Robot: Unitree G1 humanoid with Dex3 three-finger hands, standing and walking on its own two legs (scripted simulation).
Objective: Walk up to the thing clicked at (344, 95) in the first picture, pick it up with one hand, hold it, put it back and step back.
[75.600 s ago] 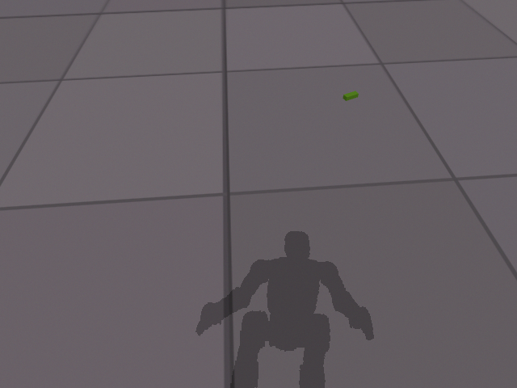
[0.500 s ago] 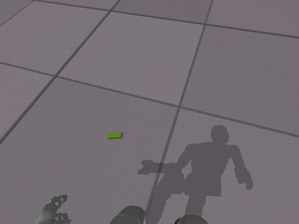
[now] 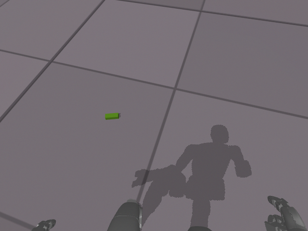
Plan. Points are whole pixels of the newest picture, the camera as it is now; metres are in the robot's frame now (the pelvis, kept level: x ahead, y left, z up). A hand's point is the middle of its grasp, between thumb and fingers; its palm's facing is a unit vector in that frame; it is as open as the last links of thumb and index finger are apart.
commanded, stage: step back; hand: left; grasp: from above
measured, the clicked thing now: (112, 116) +0.84 +0.41 -0.73
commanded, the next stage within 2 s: stand in 1.60 s
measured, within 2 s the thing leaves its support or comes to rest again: neither
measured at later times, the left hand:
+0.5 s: hand out of the picture -0.07 +0.26 -0.13, palm faces +0.10 -0.91 -0.41, open 7.4 cm
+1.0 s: hand out of the picture -0.22 +0.25 -0.13, palm faces +0.10 -0.91 -0.40, open 7.4 cm
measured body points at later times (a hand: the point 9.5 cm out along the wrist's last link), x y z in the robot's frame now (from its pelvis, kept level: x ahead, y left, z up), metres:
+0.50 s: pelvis -0.16 -0.02 +0.01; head -0.11 -0.01 +0.46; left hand -0.08 +0.31 -0.10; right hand -0.04 -0.32 -0.11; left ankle -0.13 +0.10 -0.71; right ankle -0.15 -0.14 -0.64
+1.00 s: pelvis -0.23 -0.03 +0.02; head -0.20 -0.03 +0.46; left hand -0.22 +0.30 -0.10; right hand -0.13 -0.33 -0.11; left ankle -0.21 +0.11 -0.71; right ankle -0.24 -0.15 -0.70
